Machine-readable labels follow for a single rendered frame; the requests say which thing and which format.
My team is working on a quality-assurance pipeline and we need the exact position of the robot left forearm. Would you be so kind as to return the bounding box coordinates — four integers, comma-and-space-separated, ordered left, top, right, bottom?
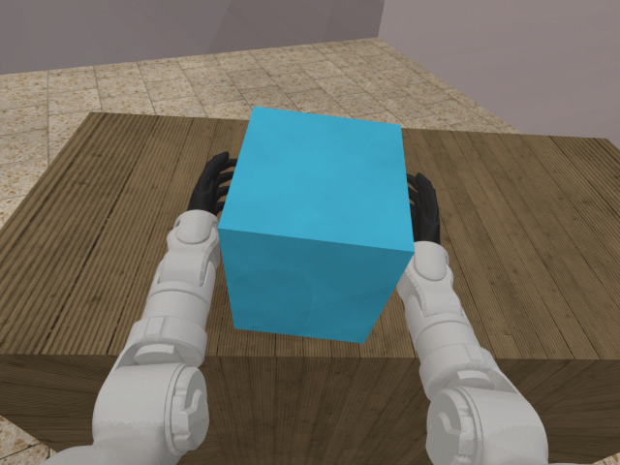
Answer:
92, 210, 220, 440

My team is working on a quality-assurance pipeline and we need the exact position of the robot right forearm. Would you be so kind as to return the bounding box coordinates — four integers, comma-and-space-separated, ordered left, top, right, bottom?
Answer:
396, 241, 548, 457

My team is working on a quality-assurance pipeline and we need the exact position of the left robot hand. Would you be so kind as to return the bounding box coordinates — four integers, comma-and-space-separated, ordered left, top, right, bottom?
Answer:
187, 151, 238, 216

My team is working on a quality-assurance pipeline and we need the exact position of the right robot upper arm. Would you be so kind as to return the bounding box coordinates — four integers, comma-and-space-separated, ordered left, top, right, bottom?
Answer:
425, 386, 581, 465

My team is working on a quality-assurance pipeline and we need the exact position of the left robot upper arm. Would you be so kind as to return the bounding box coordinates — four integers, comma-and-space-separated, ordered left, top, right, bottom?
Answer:
40, 362, 209, 465

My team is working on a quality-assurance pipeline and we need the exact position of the right robot hand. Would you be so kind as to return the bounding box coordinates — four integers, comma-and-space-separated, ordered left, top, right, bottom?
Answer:
406, 172, 440, 245

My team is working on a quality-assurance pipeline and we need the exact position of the carton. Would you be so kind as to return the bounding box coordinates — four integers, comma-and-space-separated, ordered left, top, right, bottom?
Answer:
217, 107, 415, 344

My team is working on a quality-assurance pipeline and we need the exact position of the pedestal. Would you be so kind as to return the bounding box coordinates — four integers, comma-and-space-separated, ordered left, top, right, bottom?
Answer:
0, 111, 620, 465

